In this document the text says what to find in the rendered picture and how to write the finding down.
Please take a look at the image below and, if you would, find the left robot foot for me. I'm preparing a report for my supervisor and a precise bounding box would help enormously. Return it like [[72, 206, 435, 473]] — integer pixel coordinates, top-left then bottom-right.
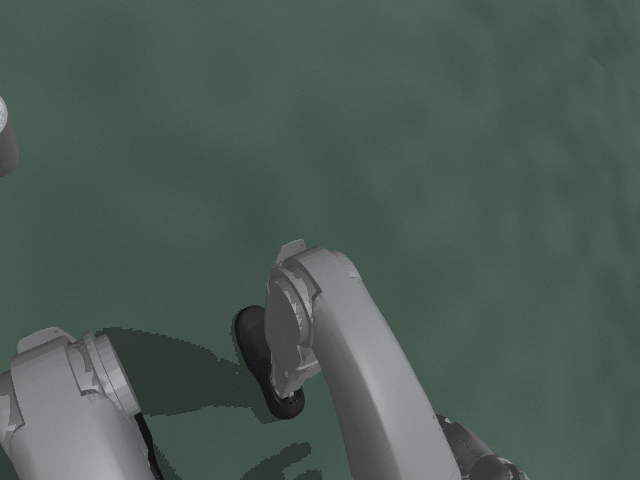
[[134, 412, 165, 480]]

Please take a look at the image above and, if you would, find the right robot arm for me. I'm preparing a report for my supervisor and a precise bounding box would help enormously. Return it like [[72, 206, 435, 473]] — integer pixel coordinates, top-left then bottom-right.
[[469, 454, 530, 480]]

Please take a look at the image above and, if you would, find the cup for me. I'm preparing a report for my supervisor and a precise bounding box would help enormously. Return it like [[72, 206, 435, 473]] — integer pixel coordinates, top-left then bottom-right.
[[0, 96, 19, 177]]

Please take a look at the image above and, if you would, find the right robot foot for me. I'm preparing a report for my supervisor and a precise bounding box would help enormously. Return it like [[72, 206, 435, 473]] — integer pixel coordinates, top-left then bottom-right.
[[235, 305, 305, 420]]

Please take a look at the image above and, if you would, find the right robot hand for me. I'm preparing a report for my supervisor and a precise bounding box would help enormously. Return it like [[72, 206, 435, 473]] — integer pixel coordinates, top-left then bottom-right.
[[436, 414, 495, 480]]

